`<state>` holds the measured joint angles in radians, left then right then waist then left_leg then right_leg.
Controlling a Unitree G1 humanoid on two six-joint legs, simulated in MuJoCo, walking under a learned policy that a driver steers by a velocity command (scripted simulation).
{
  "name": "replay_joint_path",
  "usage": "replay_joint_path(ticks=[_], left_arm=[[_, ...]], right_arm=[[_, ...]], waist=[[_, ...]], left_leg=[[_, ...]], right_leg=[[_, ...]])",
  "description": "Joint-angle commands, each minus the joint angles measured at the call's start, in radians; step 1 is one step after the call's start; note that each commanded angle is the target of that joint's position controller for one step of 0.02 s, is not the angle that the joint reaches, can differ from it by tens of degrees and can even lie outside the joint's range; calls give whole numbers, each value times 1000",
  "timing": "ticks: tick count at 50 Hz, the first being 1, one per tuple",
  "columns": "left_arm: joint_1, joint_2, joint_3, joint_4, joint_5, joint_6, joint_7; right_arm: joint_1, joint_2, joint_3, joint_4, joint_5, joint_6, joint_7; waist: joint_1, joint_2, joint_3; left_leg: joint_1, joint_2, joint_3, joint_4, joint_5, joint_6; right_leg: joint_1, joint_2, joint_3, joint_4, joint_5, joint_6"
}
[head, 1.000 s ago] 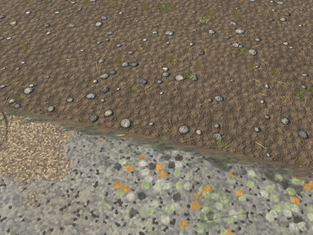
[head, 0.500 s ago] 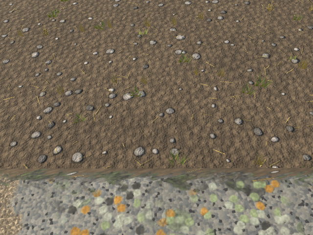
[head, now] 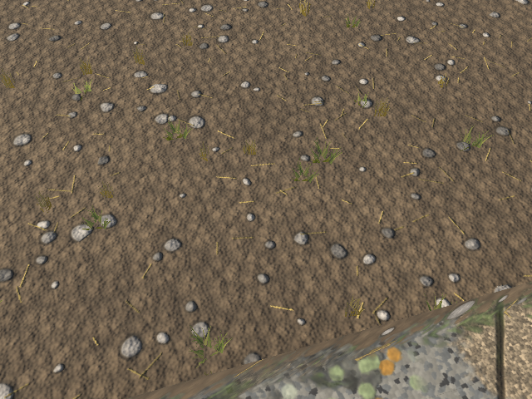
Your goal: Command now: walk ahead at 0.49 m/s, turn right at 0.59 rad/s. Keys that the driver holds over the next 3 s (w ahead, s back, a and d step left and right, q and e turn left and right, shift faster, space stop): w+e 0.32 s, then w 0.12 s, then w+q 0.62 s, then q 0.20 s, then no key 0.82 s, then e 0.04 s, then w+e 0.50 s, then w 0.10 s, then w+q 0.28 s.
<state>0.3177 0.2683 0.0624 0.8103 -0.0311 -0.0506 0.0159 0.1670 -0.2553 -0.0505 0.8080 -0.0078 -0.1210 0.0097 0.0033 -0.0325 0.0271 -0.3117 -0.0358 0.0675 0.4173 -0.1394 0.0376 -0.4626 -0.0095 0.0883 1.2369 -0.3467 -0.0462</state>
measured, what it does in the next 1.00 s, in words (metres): walks ahead: right foot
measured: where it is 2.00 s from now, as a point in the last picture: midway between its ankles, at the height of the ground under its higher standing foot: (310, 279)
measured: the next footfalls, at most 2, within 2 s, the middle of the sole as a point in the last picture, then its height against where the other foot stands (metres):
right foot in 0.38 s outside the picture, level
left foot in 1.06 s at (279, 321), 0.12 m lower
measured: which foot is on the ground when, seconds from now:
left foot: down 0.00-0.38, up 0.40-1.00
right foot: up 0.00-0.36, down 0.38-1.00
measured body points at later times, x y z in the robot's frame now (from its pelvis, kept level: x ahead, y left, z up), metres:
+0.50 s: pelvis +0.26 -0.09 -0.01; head +0.29 -0.12 +0.44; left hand +0.47 +0.12 -0.11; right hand +0.27 -0.38 -0.14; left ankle +0.18 +0.09 -0.63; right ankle +0.30 -0.18 -0.74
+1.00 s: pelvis +0.54 -0.11 -0.07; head +0.57 -0.11 +0.38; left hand +0.57 +0.18 -0.19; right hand +0.72 -0.35 -0.17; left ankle +0.70 +0.00 -0.79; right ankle +0.31 -0.18 -0.74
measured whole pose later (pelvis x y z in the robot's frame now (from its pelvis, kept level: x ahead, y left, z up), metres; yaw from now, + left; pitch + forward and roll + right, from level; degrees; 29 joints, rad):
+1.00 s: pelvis +0.54 -0.11 -0.07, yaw -2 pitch +3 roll -3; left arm 0.38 0.26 0.08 0.78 -0.01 -0.08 0.05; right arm 0.11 -0.26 -0.07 0.72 0.01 -0.05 0.11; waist 0.08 0.04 0.01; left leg -0.55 0.05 -0.02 0.47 0.27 0.06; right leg 0.00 -0.02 -0.25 0.72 -0.76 0.02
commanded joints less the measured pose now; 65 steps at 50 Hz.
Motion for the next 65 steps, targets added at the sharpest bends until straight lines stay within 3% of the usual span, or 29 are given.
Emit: replay_joint_path(ticks=[1, 9, 14, 17, 18, 19, 20, 21, 22, 25, 29, 34, 37, 40, 44, 48, 50, 52, 53, 54, 55, 56, 57, 58, 60, 61, 62, 64, 65], left_arm=[[45, 32, 15, -76, -4, 6, -5], [-162, 25, 0, -178, 8, 1, -35], [-298, 29, -5, -255, 6, 6, -67], [-224, 76, 20, -265, 13, 11, -72], [-70, 114, 47, -226, 11, 11, -68], [118, 187, 84, -173, 8, 16, -50], [153, 316, 104, -166, 6, 14, -35], [188, 260, 81, -183, 10, -1, -42], [156, 189, 60, -166, 21, -11, -51], [-39, 83, 25, -185, 31, -25, -53], [-37, 94, 30, -148, 42, -62, -48], [4, 126, 44, -109, 60, -72, -15], [-1, 108, 37, -105, 51, -81, -12], [88, 105, 49, -59, 40, -75, 9], [92, 94, 49, -59, 26, -53, 33], [91, 125, 54, -69, 13, -31, 32], [107, 153, 54, -74, 10, -25, 38], [93, 154, 43, -62, 8, -29, 28], [104, 98, 31, -44, 22, -51, 20], [236, 1, -13, -85, 33, -82, 4], [170, 116, -14, -129, -6, -106, -14], [59, 108, -23, -211, -37, -102, -13], [-50, 102, -30, -228, -22, -83, 13], [-96, 112, -29, -234, 11, -58, 34], [-35, 95, -25, -229, 33, -11, 49], [-18, 82, -28, -228, 38, -2, 55], [-36, 63, -30, -248, 44, -7, 61], [-110, 90, -28, -288, 60, -18, 57], [-134, 48, -38, -280, 70, -24, 50]], right_arm=[[28, -82, -23, -22, -1, -17, 3], [67, -160, -47, 11, 6, 0, -3], [134, -204, -56, 33, 26, 32, -8], [127, -239, -65, 32, 38, 54, -16], [110, -238, -62, 31, 39, 63, -19], [125, -200, -45, 24, 26, 60, -22], [205, -62, 0, -26, -14, 39, -9], [186, -105, 1, -25, 22, -2, 6], [93, -175, -22, -46, 66, -15, 12], [73, -153, -23, -32, 35, 3, 1], [111, -104, -23, -12, 33, 61, -2], [53, -77, -25, -21, 14, 51, 11], [-27, -102, -38, -51, 22, 43, 20], [-74, -97, -45, -86, 21, 35, 41], [-175, -44, -27, -148, 14, 46, 86], [-195, -29, -17, -172, 27, 64, 107], [-134, -67, -31, -157, 11, 60, 97], [134, -142, -73, -81, 10, 49, 70], [252, -205, -95, -47, 17, 56, 53], [294, -303, -78, -53, -13, 47, 49], [412, -270, -78, -74, 1, 64, 53], [432, -300, -90, -21, 15, 89, 42], [305, -245, -74, -42, 35, 99, 27], [161, -198, -49, -90, 42, 102, 15], [43, -190, -30, -114, 16, 95, 13], [20, -215, -38, -127, -11, 81, 17], [44, -212, -37, -116, -13, 73, 8], [20, -190, -32, -119, 8, 73, -24], [-3, -157, -24, -130, 11, 90, -41]], waist=[[4, 105, -40], [-42, 73, 11], [-88, 83, 59], [-21, 120, -11], [71, 107, -91], [151, 50, -190], [69, -233, -259], [101, -195, -449], [117, -106, -316], [8, 0, -130], [-28, 0, -67], [0, -5, -70], [22, -19, -3], [51, -18, 39], [93, 8, 76], [115, 32, 101], [91, 25, 41], [-58, 18, -99], [-138, 173, -151], [-64, 355, -402], [-184, 211, -690], [-154, 154, -642], [-117, 41, -471], [-72, -43, -316], [43, -52, -124], [64, -27, -94], [59, 3, -92], [65, 37, -56], [50, 60, -96]], left_leg=[[149, 283, -252, -258, 46, 168], [213, 275, -2, -264, 228, 151], [322, 320, 57, -217, 216, 118], [368, 326, 108, -29, 606, 86], [331, 295, 141, 158, 713, 66], [139, 252, 155, 422, 580, 25], [-304, 97, 134, 819, -261, -38], [-419, 28, -109, 998, -441, -37], [-505, 77, -139, 1012, -360, -21], [-359, 194, -141, 831, -180, -4], [-315, 196, -150, 709, -54, -24], [-317, 133, -160, 531, 281, -29], [-363, 109, -161, 421, 366, -5], [-611, 113, -262, 386, 307, 27], [-458, 99, -147, 146, 529, 10], [-382, 92, -84, 37, 425, 12], [-281, 51, -19, -12, 344, 33], [147, -13, 45, -17, 390, 103], [514, 99, -94, 41, 674, 204], [928, 339, -441, 383, 1285, 389], [1077, 443, -630, 305, 1127, 534], [1037, 434, -727, 109, 611, 501], [837, 403, -698, 30, 386, 419], [587, 395, -659, 8, 419, 380], [86, 371, -557, -3, 539, 343], [-43, 313, -485, -2, 651, 315], [-58, 281, -448, -2, 710, 287], [-153, 127, -282, -48, 573, 202], [-205, 49, -197, -32, 496, 161]], right_leg=[[-169, -117, 30, -7, 62, 4], [-253, -123, -26, -381, 376, 12], [-243, -94, -110, -542, 299, -18], [-68, -5, -184, -585, 143, -73], [137, 52, -210, -652, 183, -102], [450, 35, -130, -667, 226, -144], [778, -254, 395, -742, 127, -293], [857, -375, 757, -933, 38, -389], [787, -341, 602, -940, 109, -327], [397, -238, 241, -945, 373, -230], [278, -215, 90, -1050, 420, -218], [319, -195, -88, -1007, 549, -170], [333, -187, -126, -993, 446, -142], [572, -278, -65, -897, 454, -137], [430, -230, -182, -783, 272, -95], [430, -259, -184, -637, 327, -74], [485, -264, -192, -460, 595, -57], [300, -221, -242, -42, 712, -17], [-58, -92, -266, 409, 135, 59], [-426, -18, -114, 856, -570, 114], [-462, -12, 60, 848, -535, 137], [-597, -17, 54, 750, -416, 146], [-658, -64, 2, 693, -313, 146], [-626, -71, -23, 660, -264, 155], [-423, -101, -20, 509, -330, 153], [-354, -98, -31, 464, -251, 134], [-383, -84, -27, 433, -157, 129], [-281, -65, -59, -25, 172, 130], [-92, -23, -97, -271, 366, 137]])
Over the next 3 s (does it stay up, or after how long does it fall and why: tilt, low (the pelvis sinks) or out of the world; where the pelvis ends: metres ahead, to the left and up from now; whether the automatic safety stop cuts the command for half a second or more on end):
stays up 1.26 -0.14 -0.14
